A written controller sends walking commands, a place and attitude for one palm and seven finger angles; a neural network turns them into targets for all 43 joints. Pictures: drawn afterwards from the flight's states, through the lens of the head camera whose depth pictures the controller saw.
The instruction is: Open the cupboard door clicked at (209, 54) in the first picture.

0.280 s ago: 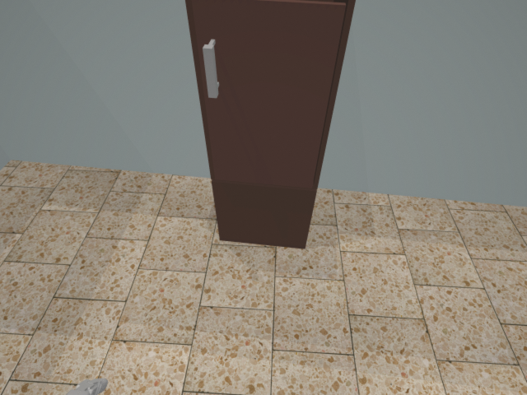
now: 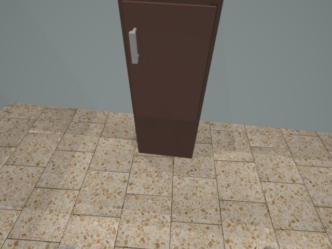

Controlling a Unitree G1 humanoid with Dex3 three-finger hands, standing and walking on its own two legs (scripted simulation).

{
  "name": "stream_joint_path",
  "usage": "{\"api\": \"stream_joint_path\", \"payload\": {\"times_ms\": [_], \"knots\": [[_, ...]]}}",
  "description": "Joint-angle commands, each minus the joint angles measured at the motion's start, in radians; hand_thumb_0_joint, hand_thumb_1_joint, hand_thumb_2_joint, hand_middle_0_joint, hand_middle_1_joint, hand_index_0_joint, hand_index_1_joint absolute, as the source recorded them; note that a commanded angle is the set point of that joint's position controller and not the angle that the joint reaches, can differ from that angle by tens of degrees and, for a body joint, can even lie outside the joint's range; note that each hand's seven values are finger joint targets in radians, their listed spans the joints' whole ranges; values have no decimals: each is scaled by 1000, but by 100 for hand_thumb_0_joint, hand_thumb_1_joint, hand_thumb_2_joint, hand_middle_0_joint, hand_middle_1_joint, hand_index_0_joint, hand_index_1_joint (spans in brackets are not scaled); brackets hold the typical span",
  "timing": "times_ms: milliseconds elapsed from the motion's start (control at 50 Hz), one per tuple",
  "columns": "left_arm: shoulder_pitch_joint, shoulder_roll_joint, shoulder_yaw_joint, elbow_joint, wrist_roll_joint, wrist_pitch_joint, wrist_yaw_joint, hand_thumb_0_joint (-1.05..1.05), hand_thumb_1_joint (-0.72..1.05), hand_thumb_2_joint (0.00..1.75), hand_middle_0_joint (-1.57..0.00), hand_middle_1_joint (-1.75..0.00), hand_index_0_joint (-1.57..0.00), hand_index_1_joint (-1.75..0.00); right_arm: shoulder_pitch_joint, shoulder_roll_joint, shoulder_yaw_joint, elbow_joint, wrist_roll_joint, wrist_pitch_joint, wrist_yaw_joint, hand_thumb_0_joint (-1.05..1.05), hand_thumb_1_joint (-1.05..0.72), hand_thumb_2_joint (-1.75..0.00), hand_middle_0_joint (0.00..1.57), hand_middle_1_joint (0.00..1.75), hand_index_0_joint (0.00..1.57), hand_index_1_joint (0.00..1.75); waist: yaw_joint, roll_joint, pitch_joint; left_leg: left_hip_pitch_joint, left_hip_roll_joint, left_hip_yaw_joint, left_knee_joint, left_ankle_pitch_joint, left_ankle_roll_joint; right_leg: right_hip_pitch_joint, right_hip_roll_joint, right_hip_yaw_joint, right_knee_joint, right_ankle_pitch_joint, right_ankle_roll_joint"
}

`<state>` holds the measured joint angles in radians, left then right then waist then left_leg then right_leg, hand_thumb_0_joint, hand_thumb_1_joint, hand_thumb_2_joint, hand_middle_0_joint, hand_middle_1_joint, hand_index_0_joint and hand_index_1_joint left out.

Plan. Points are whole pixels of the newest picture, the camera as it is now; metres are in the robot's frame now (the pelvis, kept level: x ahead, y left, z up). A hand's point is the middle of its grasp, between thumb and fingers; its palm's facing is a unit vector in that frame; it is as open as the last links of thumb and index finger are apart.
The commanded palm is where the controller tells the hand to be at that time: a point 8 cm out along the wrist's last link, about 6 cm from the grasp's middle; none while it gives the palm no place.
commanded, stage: stand and wait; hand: left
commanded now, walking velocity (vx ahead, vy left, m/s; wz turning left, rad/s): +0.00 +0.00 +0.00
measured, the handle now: (134, 45) +0.86 +0.19 +0.09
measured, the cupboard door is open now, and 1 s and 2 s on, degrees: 0 0 0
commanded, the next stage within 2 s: look at it before walking up in 0.56 s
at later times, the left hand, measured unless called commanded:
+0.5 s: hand out of the picture +0.06 +0.24 -0.15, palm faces -0.02 -0.94 -0.33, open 7.4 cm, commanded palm none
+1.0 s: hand out of the picture +0.06 +0.23 -0.15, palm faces -0.02 -0.94 -0.33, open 7.4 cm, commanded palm none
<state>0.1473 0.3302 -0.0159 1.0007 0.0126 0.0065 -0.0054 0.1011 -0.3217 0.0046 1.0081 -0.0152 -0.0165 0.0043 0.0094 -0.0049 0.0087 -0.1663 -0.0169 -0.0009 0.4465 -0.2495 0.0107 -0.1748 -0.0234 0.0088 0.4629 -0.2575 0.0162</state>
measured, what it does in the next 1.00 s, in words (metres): stands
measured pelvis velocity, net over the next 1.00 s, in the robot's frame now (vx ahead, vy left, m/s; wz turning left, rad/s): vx -0.01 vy -0.01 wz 0.00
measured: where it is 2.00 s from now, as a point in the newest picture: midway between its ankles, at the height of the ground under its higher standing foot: outside the picture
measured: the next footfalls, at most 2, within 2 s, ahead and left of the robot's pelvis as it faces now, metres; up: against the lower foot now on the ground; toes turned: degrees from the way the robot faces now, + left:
right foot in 1.98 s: +0.32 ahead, -0.11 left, +0.00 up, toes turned -10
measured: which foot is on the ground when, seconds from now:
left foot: down 0.00-1.00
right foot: down 0.00-1.00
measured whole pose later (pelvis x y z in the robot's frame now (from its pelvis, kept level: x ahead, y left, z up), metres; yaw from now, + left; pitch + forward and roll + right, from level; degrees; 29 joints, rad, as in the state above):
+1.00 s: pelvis -0.01 -0.01 +0.01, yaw +0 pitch -2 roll +0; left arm 0.15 0.33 -0.01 1.08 0.01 0.00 0.00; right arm 0.13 -0.33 0.00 1.11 -0.01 -0.02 0.00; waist 0.00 0.00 0.03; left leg -0.14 0.00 -0.01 0.36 -0.19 -0.01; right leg -0.15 -0.01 0.00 0.38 -0.20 0.00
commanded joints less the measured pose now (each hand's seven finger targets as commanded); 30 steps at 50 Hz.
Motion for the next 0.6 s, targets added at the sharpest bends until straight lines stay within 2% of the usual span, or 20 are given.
{"api": "stream_joint_path", "payload": {"times_ms": [0, 80, 160, 320, 480, 580], "knots": [[-48, 207, 54, -57, 1, -31, 17, 0, 90, 90, -20, -30, -20, -30, -44, -208, -51, -54, 2, -20, -17, 0, -90, -90, 20, 30, 20, 30, -10, 7, -55, 10, 117, -90, -80, 179, 30, 12, -92, 81, -81, 175, -46], [-43, 206, 53, -37, -1, -33, 18, 0, 90, 90, -20, -30, -20, -30, -41, -206, -49, -31, 3, -19, -17, 0, -90, -90, 20, 30, 20, 30, -11, 5, -56, 18, 120, -89, -88, 181, 25, 20, -95, 90, -94, 190, -49], [-38, 207, 51, -20, -2, -32, 17, 0, 90, 90, -20, -30, -20, -30, -34, -208, -46, -12, 4, -18, -17, 0, -90, -90, 20, 30, 20, 30, -9, 18, -38, 6, 121, -95, -104, 150, 24, 20, -95, 89, -110, 152, -47], [-36, 208, 51, 5, -2, -32, 16, 0, 90, 90, -20, -30, -20, -30, -17, -210, -43, 18, 6, -16, -16, 0, -90, -90, 20, 30, 20, 30, -9, 4, -23, -1, 121, -102, -122, 97, 20, 8, -95, 101, -140, 76, -48], [-38, 207, 50, 16, -2, -35, 16, 0, 90, 90, -20, -30, -20, -30, -9, -211, -42, 35, 5, -15, -16, 0, -90, -90, 20, 30, 20, 30, -10, -12, -19, 7, 123, -99, -125, 114, 14, 3, -98, 105, -153, 86, -48], [-42, 207, 50, 18, -2, -34, 17, 0, 90, 90, -20, -30, -20, -30, -7, -211, -41, 42, 5, -16, -15, 0, -90, -90, 20, 30, 20, 30, -10, 1, -14, -1, 125, -101, -134, 108, 13, 7, -96, 103, -155, 78, -47]]}}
